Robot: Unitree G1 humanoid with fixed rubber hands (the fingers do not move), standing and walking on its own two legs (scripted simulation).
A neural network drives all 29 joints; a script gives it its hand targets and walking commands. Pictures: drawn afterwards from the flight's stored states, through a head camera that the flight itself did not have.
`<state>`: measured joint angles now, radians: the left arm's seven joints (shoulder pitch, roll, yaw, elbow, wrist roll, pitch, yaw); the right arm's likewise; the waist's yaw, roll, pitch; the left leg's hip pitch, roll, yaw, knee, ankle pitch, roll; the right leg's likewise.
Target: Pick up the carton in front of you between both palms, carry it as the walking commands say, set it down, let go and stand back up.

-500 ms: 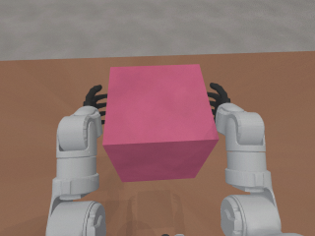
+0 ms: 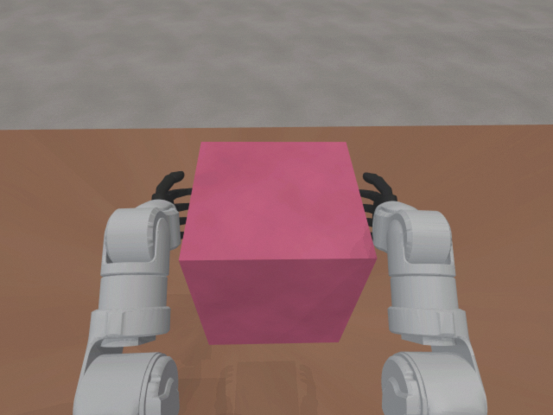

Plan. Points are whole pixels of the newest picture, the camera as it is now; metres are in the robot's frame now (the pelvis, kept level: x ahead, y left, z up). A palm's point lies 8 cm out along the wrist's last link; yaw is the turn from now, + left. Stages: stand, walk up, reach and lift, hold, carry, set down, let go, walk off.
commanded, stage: carry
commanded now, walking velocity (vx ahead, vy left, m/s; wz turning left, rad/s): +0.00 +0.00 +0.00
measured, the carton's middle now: (274, 248) +0.36 +0.00 +0.05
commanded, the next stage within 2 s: none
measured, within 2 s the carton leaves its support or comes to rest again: neither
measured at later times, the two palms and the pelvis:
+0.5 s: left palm (140, 229) +0.32 +0.17 +0.14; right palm (380, 229) +0.33 -0.13 +0.14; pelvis -0.02 +0.02 +0.01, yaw +0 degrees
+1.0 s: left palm (140, 231) +0.33 +0.17 +0.14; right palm (377, 231) +0.33 -0.13 +0.14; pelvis -0.02 +0.02 +0.00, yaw +0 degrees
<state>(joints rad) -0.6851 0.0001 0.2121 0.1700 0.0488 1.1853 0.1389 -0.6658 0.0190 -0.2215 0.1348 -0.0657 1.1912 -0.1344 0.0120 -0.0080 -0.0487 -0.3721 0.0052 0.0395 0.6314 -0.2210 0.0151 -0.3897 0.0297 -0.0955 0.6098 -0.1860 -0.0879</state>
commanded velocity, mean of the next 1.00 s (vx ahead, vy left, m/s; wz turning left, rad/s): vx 0.00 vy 0.00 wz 0.00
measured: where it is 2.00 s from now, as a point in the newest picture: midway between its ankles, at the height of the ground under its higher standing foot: outside the picture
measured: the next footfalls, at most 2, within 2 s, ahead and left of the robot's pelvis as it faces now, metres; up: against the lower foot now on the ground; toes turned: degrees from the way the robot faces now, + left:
none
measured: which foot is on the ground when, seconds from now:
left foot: down 0.00-1.00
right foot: down 0.00-1.00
